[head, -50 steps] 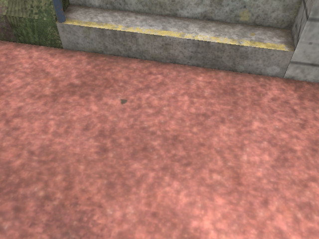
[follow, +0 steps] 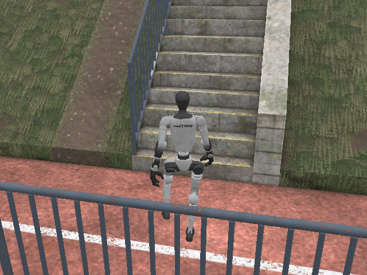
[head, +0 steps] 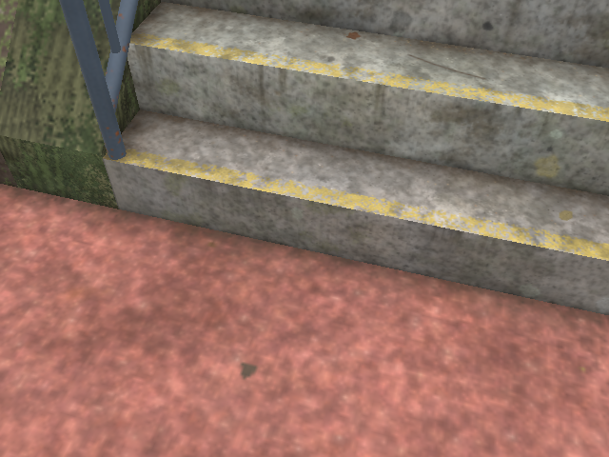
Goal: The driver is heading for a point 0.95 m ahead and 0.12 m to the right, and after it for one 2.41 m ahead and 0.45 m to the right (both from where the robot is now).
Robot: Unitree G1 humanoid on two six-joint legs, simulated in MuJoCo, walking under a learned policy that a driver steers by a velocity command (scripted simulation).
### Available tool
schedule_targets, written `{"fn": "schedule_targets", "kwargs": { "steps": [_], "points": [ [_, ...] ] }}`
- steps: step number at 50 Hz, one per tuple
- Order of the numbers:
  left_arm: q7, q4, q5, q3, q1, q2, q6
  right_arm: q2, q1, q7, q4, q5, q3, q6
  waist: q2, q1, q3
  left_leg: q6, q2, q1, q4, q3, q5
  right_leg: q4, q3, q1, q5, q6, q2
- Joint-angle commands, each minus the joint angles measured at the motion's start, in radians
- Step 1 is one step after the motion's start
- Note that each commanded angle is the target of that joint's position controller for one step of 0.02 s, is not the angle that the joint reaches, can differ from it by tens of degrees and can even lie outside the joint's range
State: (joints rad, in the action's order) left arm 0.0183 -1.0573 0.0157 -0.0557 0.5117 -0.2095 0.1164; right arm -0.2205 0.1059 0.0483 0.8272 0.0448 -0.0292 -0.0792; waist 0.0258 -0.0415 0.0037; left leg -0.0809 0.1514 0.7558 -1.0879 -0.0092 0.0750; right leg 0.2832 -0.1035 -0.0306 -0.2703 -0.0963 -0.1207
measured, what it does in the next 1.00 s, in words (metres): walks ahead, turning right: left foot, then right foot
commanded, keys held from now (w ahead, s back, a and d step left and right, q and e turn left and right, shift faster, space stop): w+shift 0.46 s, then w+e+shift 0.32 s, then e+shift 0.22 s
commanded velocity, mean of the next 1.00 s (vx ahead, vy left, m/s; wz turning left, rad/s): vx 0.92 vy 0.00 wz -0.33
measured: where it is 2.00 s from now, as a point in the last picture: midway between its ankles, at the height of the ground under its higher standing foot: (347, 220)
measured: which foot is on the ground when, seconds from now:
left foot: up 0.00-0.20, down 0.22-0.68, up 0.70-1.00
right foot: down 0.00-0.22, up 0.24-0.66, down 0.68-1.00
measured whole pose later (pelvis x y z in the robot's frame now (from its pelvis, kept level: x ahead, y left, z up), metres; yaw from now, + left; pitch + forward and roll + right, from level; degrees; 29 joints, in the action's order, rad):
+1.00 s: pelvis +0.91 -0.02 +0.00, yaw -24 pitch +5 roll -1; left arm -0.04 -0.94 0.02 -0.05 0.53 -0.26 0.08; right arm -0.18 -0.10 -0.04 0.57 0.09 0.04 -0.07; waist 0.01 -0.13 -0.01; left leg 0.00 0.05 1.09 -1.97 -0.02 0.49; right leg 0.34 0.20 -0.11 -0.27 -0.15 -0.19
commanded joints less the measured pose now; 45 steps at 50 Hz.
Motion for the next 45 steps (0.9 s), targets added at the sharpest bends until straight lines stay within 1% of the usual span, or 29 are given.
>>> {"fn": "schedule_targets", "kwargs": {
  "steps": [1, 3, 6, 8, 9, 10, 11, 12, 13, 14, 15, 17, 19, 23, 27, 29, 30, 32, 33, 34, 35, 36, 37, 38, 40, 41, 42, 44, 45],
  "points": [
    [0.004, 0.086, -0.018, 0.003, -0.06, -0.069, 0.037, -0.021, -0.126, 0.015, -0.091, -0.01, 0.016, -0.006, -0.022, 0.032, -0.191, 0.012, -0.019, -0.104, 0.283, 0.081, -0.198, -0.277, 0.138, -0.265, 0.239, -0.094, 0.208],
    [-0.003, 0.074, -0.028, 0.002, -0.004, -0.105, 0.045, -0.013, -0.19, 0.021, -0.109, -0.025, 0.025, -0.009, -0.042, 0.008, -0.188, -0.009, -0.059, -0.203, 0.413, 0.125, -0.292, -0.327, 0.117, -0.199, 0.449, -0.078, 0.238],
    [-0.011, 0.06, -0.018, 0.003, 0.033, -0.145, 0.039, -0.056, -0.221, 0.007, -0.122, -0.024, 0.015, -0.01, -0.066, 0.003, -0.143, -0.047, -0.134, -0.214, 0.535, 0.168, -0.246, -0.235, 0.07, 0.084, 0.889, -0.053, 0.267],
    [-0.028, 0.053, 0.007, -0.004, 0.034, -0.192, 0.018, -0.098, -0.119, -0.009, -0.104, -0.02, -0.003, -0.01, -0.138, 0.07, -0.034, -0.072, -0.208, -0.322, 0.545, 0.171, -0.092, -0.016, 0.061, 0.215, 1.239, -0.039, 0.302],
    [-0.04, 0.05, 0.021, -0.011, 0.019, -0.216, 0.003, -0.133, 0.038, -0.021, -0.062, -0.021, -0.02, -0.01, -0.168, 0.146, 0.052, -0.091, -0.229, -0.471, 0.544, 0.148, -0.02, 0.178, 0.061, 0.219, 1.305, -0.036, 0.319],
    [-0.047, 0.057, 0.028, -0.018, -0.021, -0.231, -0.013, -0.167, 0.245, -0.036, 0.006, -0.019, -0.04, -0.007, -0.159, 0.245, 0.144, -0.107, -0.222, -0.675, 0.591, 0.137, 0.009, 0.441, 0.04, 0.156, 1.222, -0.033, 0.305],
    [-0.046, 0.079, 0.031, -0.011, -0.037, -0.184, -0.014, -0.235, 0.419, -0.055, 0.044, 0.002, -0.066, -0.003, -0.117, 0.297, 0.245, -0.132, -0.069, -0.931, 0.516, -0.023, 0.239, 0.774, 0.046, -0.071, 0.908, -0.044, 0.259],
    [-0.014, 0.119, -0.037, 0.024, 0.089, -0.009, 0.005, -0.302, 0.404, -0.05, 0.041, 0.019, -0.09, -0.002, 0.28, 0.149, 0.4, -0.277, 0.244, -1.249, 0.655, -0.648, 0.511, 1.24, 0.091, -0.519, -0.072, 0.013, 0.045],
    [-0.022, 0.133, -0.045, 0.009, 0.012, -0.113, 0.019, -0.242, 0.348, -0.028, 0.037, 0.004, -0.088, 0.001, 0.128, 0.167, 0.377, -0.275, 0.219, -1.215, 0.803, -0.79, 0.57, 1.298, 0.201, -0.665, -0.099, -0.028, 0.074],
    [-0.026, 0.175, -0.04, 0.004, -0.143, -0.129, 0.023, -0.185, 0.265, -0.025, 0.046, -0.002, -0.075, -0.011, 0.042, 0.153, 0.187, -0.237, 0.182, -1.056, 0.824, -0.605, 0.456, 1.241, 0.194, -0.727, -0.006, -0.038, 0.136],
    [-0.022, 0.189, -0.029, 0.012, -0.182, -0.109, 0.024, -0.12, 0.241, -0.022, 0.065, 0.001, -0.061, -0.021, -0.059, 0.116, 0.085, -0.208, 0.153, -0.888, 0.853, -0.49, 0.334, 1.159, 0.191, -0.694, 0.024, -0.042, 0.173],
    [0.0, 0.206, 0.015, 0.022, -0.194, -0.056, -0.008, -0.044, 0.235, -0.027, 0.103, 0.0, -0.034, -0.039, -0.062, 0.033, 0.004, -0.138, 0.067, -0.659, 0.887, -0.327, 0.232, 1.055, 0.206, -0.591, 0.041, -0.033, 0.217],
    [0.023, 0.219, 0.03, 0.033, -0.204, -0.029, -0.033, -0.064, 0.243, -0.032, 0.127, -0.024, -0.033, -0.053, -0.014, -0.004, -0.049, -0.139, 0.04, -0.565, 0.96, -0.259, 0.251, 0.99, 0.186, -0.604, 0.03, -0.003, 0.25],
    [0.039, 0.32, 0.032, 0.044, -0.442, -0.066, -0.033, -0.106, 0.287, -0.019, 0.135, -0.04, -0.037, -0.071, -0.001, 0.026, -0.153, -0.12, -0.043, -0.483, 1.057, -0.092, 0.029, 0.674, 0.087, -0.652, 0.26, 0.036, 0.274],
    [0.045, 0.351, -0.004, 0.06, -0.591, -0.054, -0.016, -0.147, 0.351, -0.025, 0.153, -0.051, -0.035, -0.097, -0.009, 0.074, -0.167, -0.045, -0.032, -0.586, 1.135, 0.072, -0.366, 0.319, -0.003, -0.485, 0.505, -0.009, 0.182],
    [0.042, 0.338, 0.002, 0.051, -0.593, -0.086, -0.012, -0.155, 0.37, -0.04, 0.157, -0.043, -0.029, -0.092, 0.02, 0.075, -0.123, -0.002, -0.027, -0.767, 1.06, 0.131, -0.695, 0.26, -0.046, -0.487, 0.5, -0.036, 0.116],
    [0.028, 0.31, 0.002, 0.049, -0.497, -0.081, -0.02, -0.151, 0.388, -0.057, 0.162, -0.027, -0.025, -0.082, 0.095, 0.037, -0.027, 0.0, 0.002, -0.856, 0.941, 0.155, -0.983, 0.355, -0.075, -0.421, 0.421, -0.055, 0.072],
    [0.01, 0.247, 0.009, 0.023, -0.255, -0.151, -0.022, -0.196, 0.318, -0.09, 0.144, -0.006, -0.036, -0.059, 0.148, -0.108, 0.11, 0.017, 0.024, -0.879, 0.587, 0.184, -1.25, 0.388, -0.069, -0.217, 0.276, -0.092, 0.013],
    [0.001, 0.19, 0.016, 0.005, -0.062, -0.179, -0.021, -0.219, 0.256, -0.096, 0.125, -0.006, -0.042, -0.047, 0.144, -0.208, 0.178, 0.006, 0.029, -0.814, 0.318, 0.181, -1.237, 0.326, -0.045, -0.041, 0.255, -0.122, 0.02],
    [-0.01, 0.139, 0.028, -0.023, 0.107, -0.216, -0.029, -0.243, 0.194, -0.088, 0.111, -0.01, -0.051, -0.044, 0.088, -0.293, 0.196, 0.0, -0.037, -0.668, -0.059, 0.192, -0.945, 0.238, 0.006, 0.12, 0.199, -0.15, 0.052],
    [-0.017, 0.105, 0.024, -0.051, 0.06, -0.294, -0.042, -0.102, 0.159, -0.069, 0.058, 0.005, -0.022, -0.079, -0.264, -0.147, 0.112, 0.035, -0.216, -0.203, -0.471, 0.132, 0.267, 0.343, 0.266, 0.316, 0.501, -0.193, 0.208],
    [-0.018, 0.134, 0.029, -0.061, -0.016, -0.34, -0.047, -0.062, 0.283, -0.049, -0.018, -0.042, 0.006, -0.091, -0.346, -0.025, 0.308, 0.052, -0.238, 0.088, -0.653, -0.051, 0.378, 0.135, 0.763, 0.497, 0.304, -0.427, 0.394],
    [-0.016, 0.168, 0.026, -0.052, -0.102, -0.243, -0.051, -0.111, 0.213, -0.053, -0.024, -0.016, 0.009, -0.096, -0.122, -0.039, 0.225, 0.035, -0.16, 0.112, -0.597, -0.096, 0.262, 0.004, 0.795, 0.386, 0.104, -0.389, 0.386],
    [-0.017, 0.168, 0.009, -0.038, -0.137, -0.183, -0.052, -0.123, 0.153, -0.051, -0.049, 0.0, 0.008, -0.096, -0.001, -0.002, 0.108, 0.039, -0.126, 0.077, -0.501, -0.082, 0.201, -0.044, 0.719, 0.193, 0.103, -0.336, 0.356],
    [-0.032, 0.175, -0.009, -0.027, -0.187, -0.168, -0.035, -0.102, 0.085, -0.05, -0.089, 0.035, 0.018, -0.068, 0.1, 0.064, -0.003, 0.083, -0.087, -0.031, -0.399, -0.07, 0.181, -0.06, 0.58, -0.082, 0.447, -0.285, 0.299],
    [-0.031, 0.171, -0.018, -0.019, -0.197, -0.159, -0.028, -0.105, 0.075, -0.046, -0.107, 0.041, 0.022, -0.051, 0.119, 0.089, -0.037, 0.107, -0.08, -0.114, -0.291, -0.041, 0.184, -0.065, 0.476, -0.206, 0.651, -0.251, 0.252],
    [-0.037, 0.169, -0.009, -0.022, -0.152, -0.181, -0.023, -0.068, 0.052, -0.047, -0.125, 0.045, 0.029, -0.03, 0.039, 0.066, -0.014, 0.122, -0.124, -0.001, -0.542, 0.031, 0.267, 0.012, 0.481, -0.146, 1.008, -0.28, 0.262],
    [-0.035, 0.167, -0.012, -0.031, -0.098, -0.209, -0.015, -0.063, 0.019, -0.057, -0.182, 0.041, 0.039, -0.013, 0.049, 0.066, 0.032, 0.117, -0.117, 0.04, -0.447, 0.044, 0.293, 0.075, 0.356, -0.155, 1.231, -0.207, 0.185],
    [-0.042, 0.16, 0.0, -0.034, -0.058, -0.213, -0.02, -0.024, -0.027, -0.068, -0.207, 0.024, 0.05, -0.007, -0.061, 0.031, 0.063, 0.112, -0.155, 0.098, -0.618, 0.096, 0.387, 0.093, 0.357, -0.138, 1.287, -0.214, 0.172]
  ]
}}
Keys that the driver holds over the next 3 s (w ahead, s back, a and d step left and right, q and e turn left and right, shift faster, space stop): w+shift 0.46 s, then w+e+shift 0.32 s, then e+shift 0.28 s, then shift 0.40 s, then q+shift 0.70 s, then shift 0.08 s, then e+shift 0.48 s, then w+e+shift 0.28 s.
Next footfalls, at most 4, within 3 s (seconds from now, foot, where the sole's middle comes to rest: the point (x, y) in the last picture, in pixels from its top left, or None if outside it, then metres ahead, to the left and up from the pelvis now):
0.22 left None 0.43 0.10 -0.78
0.68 right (347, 328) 0.85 -0.05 -0.78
1.14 left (330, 173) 1.20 0.01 -0.58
1.66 right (415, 210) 1.08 -0.21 -0.58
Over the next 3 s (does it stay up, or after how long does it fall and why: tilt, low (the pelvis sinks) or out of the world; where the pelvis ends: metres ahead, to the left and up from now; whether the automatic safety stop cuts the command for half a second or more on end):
stays up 0.85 0.21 0.00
